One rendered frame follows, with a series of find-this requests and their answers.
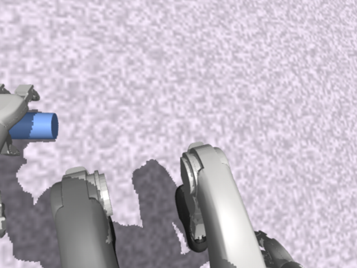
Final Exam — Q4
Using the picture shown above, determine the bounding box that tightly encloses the right robot hand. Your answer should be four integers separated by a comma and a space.
254, 231, 294, 268

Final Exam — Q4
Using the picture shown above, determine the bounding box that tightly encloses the left robot hand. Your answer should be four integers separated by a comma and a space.
0, 84, 40, 156

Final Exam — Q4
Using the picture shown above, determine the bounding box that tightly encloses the left robot foot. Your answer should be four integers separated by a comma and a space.
108, 216, 119, 267

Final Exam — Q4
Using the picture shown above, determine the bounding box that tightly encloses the can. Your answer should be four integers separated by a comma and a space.
9, 112, 59, 139

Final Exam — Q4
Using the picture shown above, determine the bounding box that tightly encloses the right robot foot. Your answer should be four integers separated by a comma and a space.
175, 185, 208, 252

